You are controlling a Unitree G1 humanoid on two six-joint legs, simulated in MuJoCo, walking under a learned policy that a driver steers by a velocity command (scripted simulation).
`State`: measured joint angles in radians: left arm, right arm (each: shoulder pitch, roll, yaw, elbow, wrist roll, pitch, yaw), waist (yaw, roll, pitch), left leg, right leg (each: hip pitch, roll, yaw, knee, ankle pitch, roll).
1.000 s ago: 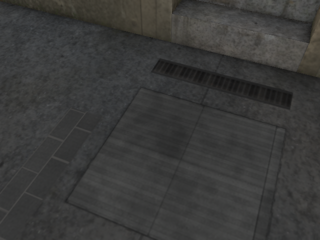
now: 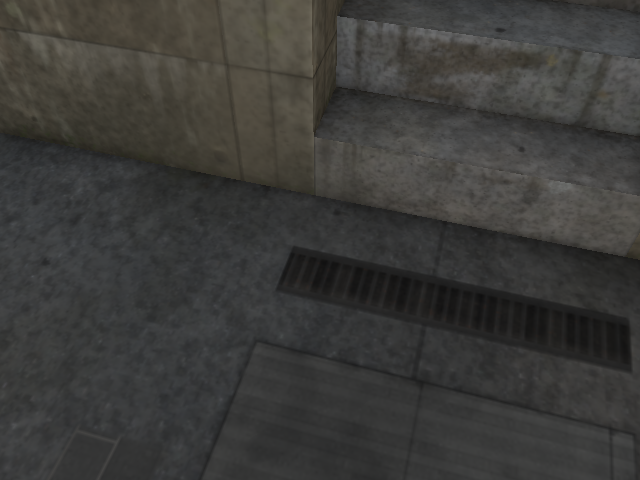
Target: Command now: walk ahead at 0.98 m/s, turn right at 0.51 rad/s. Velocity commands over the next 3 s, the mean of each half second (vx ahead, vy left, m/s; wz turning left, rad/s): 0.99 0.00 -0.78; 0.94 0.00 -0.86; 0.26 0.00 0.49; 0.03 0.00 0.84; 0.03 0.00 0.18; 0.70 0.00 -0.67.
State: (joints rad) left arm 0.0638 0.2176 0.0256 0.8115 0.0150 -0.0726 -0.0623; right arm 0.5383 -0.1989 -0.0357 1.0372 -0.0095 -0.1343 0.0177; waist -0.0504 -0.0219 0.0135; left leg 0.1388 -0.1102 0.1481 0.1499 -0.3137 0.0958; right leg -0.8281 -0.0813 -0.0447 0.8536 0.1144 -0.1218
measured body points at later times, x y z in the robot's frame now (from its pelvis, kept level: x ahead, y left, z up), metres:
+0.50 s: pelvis +0.47 -0.04 +0.00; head +0.51 -0.05 +0.45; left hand +0.52 +0.25 -0.12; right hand +0.68 -0.31 -0.05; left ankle +0.75 +0.06 -0.68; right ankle +0.30 -0.03 -0.73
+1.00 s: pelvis +0.86 -0.22 -0.02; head +0.88 -0.25 +0.43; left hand +1.21 -0.30 -0.07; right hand +0.62 -0.35 -0.15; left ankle +0.78 +0.03 -0.69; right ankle +0.93 -0.37 -0.73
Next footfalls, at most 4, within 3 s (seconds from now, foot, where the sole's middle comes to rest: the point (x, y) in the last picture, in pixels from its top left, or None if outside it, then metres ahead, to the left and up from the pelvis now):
0.14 right None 0.34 -0.04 -0.77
0.58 left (312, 347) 0.80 0.01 -0.77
0.98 right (471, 285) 0.96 -0.40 -0.77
1.46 left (389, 261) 1.05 -0.20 -0.77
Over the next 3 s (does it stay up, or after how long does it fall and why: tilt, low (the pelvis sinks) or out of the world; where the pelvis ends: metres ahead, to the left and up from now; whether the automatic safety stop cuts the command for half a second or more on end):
stays up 0.90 -0.35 0.00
